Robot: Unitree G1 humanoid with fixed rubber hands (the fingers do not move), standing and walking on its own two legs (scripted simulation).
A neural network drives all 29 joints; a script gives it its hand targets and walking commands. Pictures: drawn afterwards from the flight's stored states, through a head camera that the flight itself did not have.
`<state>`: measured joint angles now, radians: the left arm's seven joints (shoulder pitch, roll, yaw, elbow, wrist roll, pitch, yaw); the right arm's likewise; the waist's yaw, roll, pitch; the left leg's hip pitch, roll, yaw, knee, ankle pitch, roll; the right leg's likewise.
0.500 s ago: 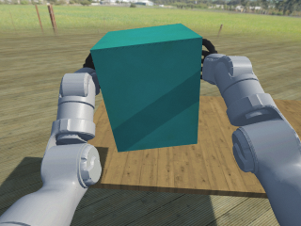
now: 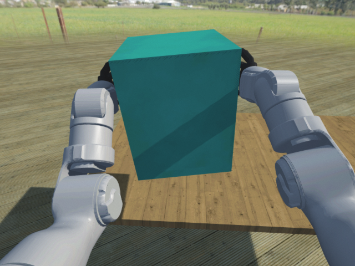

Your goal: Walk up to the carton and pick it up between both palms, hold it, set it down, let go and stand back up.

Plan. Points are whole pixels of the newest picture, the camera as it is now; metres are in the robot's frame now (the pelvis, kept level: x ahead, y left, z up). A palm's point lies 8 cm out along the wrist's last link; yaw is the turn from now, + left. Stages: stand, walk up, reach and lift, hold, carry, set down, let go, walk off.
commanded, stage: hold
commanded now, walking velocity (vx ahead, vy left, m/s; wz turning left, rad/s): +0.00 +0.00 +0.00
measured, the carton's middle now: (177, 101) +0.38 +0.00 +0.28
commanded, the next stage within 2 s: none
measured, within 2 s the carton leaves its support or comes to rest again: neither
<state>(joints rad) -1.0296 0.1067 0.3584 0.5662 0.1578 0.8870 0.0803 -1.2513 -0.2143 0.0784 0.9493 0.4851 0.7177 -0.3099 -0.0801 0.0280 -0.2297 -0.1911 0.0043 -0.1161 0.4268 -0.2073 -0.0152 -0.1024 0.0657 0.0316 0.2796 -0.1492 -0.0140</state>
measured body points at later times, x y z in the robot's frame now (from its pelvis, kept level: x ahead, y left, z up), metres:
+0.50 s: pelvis +0.00 +0.00 +0.00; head -0.10 +0.02 +0.44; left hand +0.39 +0.15 +0.31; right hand +0.38 -0.14 +0.34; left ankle +0.02 +0.12 -0.75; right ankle +0.00 -0.11 -0.75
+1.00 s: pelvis +0.00 +0.00 +0.00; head -0.10 +0.01 +0.44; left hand +0.39 +0.15 +0.31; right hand +0.37 -0.14 +0.34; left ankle +0.02 +0.12 -0.75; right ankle +0.00 -0.11 -0.75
